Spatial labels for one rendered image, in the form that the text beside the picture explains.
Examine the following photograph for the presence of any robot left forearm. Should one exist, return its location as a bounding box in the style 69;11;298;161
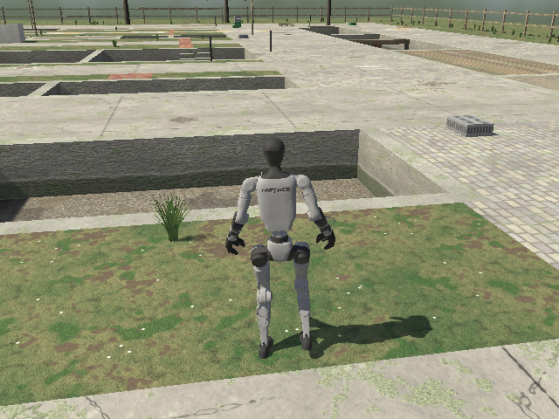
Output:
227;211;244;241

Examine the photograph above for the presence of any robot right hand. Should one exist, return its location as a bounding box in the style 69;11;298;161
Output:
316;230;335;250

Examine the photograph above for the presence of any robot left hand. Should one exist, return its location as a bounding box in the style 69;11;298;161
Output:
225;237;245;255

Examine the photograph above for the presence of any robot right forearm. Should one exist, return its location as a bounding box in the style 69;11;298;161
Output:
314;207;332;237

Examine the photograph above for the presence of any right robot upper arm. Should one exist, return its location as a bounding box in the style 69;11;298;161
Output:
293;175;322;221

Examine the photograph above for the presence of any humanoid robot torso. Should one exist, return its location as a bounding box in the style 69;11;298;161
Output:
256;170;297;262

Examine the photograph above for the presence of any robot head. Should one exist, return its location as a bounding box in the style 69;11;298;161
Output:
261;137;290;179

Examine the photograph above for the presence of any left robot upper arm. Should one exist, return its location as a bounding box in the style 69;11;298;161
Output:
235;176;258;224

